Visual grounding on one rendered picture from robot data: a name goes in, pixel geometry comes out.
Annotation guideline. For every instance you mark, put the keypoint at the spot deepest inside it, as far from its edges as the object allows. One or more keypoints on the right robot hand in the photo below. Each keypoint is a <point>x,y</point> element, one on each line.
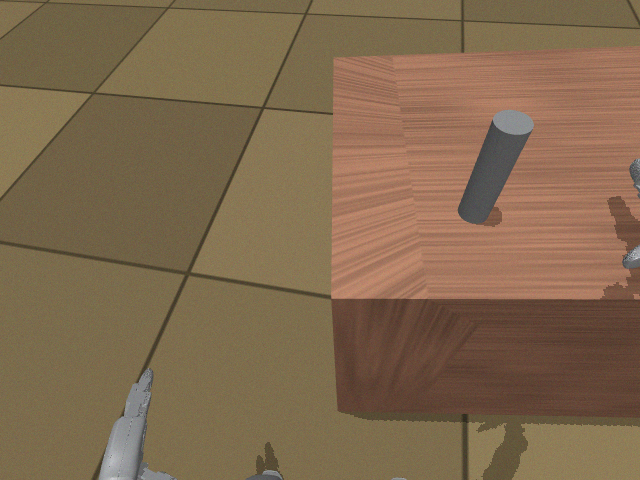
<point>632,259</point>

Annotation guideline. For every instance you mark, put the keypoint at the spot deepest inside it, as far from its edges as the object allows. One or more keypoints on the left robot hand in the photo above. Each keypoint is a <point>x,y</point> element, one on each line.
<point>124,452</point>

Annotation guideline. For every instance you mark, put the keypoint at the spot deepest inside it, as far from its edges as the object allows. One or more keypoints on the can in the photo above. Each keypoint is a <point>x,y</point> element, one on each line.
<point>506,137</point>

